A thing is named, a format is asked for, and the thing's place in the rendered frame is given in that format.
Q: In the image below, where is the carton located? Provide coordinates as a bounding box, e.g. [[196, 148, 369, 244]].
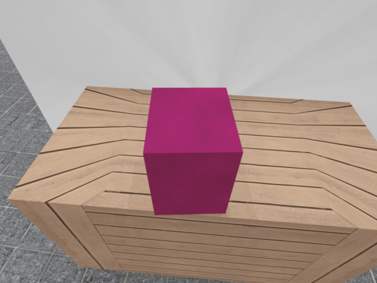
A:
[[143, 88, 243, 215]]

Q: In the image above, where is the pedestal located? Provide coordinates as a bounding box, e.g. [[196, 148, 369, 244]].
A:
[[7, 86, 377, 283]]

